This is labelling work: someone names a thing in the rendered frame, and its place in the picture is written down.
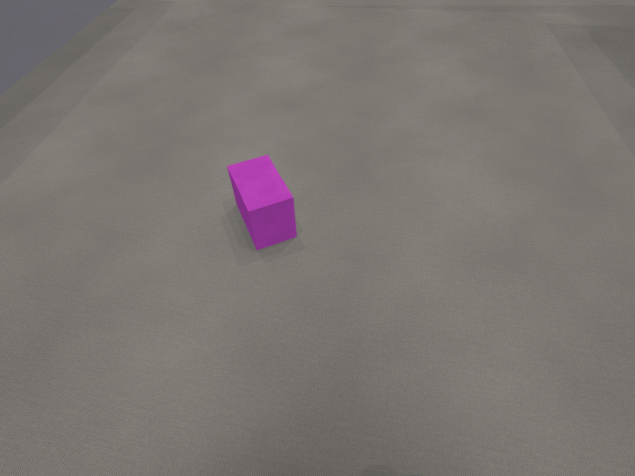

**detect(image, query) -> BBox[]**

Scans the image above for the carton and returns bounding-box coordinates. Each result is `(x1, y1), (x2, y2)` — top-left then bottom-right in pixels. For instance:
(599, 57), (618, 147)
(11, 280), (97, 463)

(227, 155), (297, 250)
